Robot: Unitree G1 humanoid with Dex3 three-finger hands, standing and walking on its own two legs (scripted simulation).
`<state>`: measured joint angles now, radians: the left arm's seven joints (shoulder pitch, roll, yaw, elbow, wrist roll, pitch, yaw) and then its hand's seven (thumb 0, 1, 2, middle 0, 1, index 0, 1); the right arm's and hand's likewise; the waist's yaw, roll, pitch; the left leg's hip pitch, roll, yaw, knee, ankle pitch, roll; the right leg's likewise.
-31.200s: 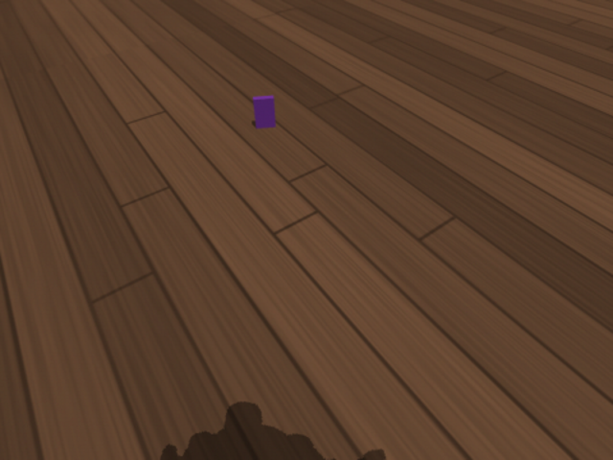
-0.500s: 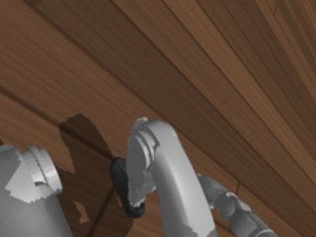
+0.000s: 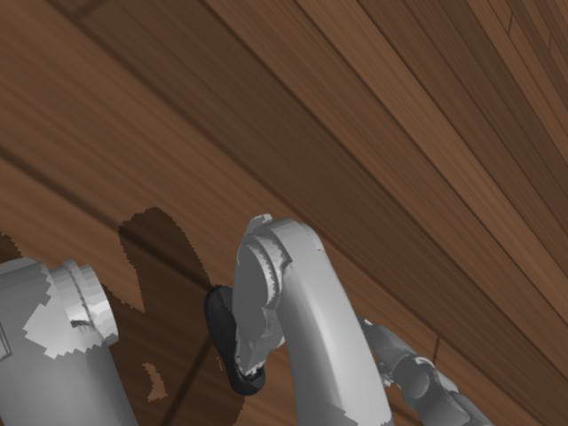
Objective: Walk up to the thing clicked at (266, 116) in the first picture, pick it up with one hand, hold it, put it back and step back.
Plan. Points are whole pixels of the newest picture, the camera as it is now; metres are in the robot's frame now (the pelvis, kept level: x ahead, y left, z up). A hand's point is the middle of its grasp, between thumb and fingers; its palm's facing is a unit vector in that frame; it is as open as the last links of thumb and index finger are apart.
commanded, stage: withdraw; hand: left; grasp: from the side
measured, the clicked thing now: out of the picture +0.47 +0.35 -0.21
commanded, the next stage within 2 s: rise in 0.02 s
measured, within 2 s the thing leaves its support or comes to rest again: neither
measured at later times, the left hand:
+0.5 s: hand out of the picture +0.35 +0.49 +0.01, palm faces +0.55 -0.71 -0.44, open 17.2 cm
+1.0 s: hand out of the picture +0.23 +0.34 +0.18, palm faces +0.42 -0.77 -0.48, open 17.6 cm
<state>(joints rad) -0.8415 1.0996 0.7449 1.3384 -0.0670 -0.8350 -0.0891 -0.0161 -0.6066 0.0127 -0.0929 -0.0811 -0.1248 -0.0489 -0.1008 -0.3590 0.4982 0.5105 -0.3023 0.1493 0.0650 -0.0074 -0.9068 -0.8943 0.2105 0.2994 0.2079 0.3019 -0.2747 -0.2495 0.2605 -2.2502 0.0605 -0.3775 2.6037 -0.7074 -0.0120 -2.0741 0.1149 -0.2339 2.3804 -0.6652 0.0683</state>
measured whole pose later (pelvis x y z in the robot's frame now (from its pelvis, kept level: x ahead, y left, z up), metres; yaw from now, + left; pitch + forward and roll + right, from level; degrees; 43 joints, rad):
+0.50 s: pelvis +0.00 -0.01 +0.05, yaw +7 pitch +28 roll -11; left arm -0.56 0.90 0.61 0.92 0.08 -0.25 -0.04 -0.01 -0.50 0.07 -0.07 -0.07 -0.08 -0.06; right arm 0.07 -0.29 0.15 0.57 -0.06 0.20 0.06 0.00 -0.91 -0.90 0.21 0.30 0.21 0.30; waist -0.13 -0.05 -0.03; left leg -2.22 0.06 -0.20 2.36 -0.66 0.00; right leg -2.08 0.05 -0.12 2.25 -0.68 0.04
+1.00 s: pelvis +0.05 -0.02 +0.28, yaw +15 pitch +27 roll -4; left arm 0.00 0.42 0.27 0.41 0.01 0.09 0.13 -0.01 -0.57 0.04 -0.06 -0.05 -0.06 -0.05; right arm 0.11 -0.25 0.00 0.52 0.04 0.06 -0.08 0.00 -0.90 -0.90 0.21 0.30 0.20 0.30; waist -0.04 0.01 -0.16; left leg -1.50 0.07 -0.08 1.62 -0.60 -0.03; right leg -1.42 0.01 -0.06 1.58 -0.64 0.00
